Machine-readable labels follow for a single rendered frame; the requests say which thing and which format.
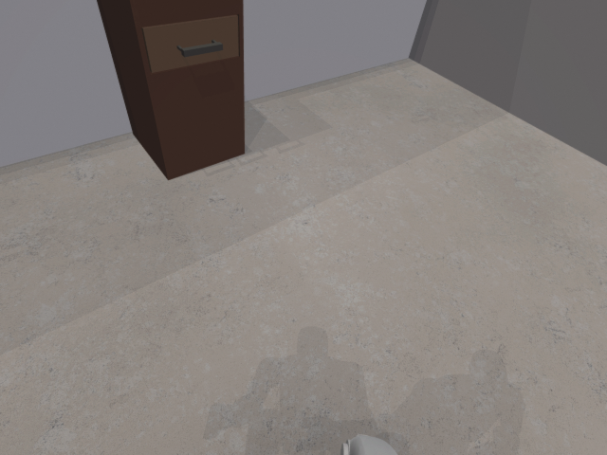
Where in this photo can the cabinet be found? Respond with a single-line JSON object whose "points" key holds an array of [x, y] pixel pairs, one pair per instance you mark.
{"points": [[186, 118]]}

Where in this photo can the handle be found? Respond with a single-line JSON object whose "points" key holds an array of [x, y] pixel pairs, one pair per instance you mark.
{"points": [[200, 49]]}

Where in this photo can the drawer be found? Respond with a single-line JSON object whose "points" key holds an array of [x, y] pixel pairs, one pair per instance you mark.
{"points": [[161, 42]]}

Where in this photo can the right robot thigh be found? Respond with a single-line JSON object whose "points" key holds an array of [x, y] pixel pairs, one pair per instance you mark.
{"points": [[366, 445]]}

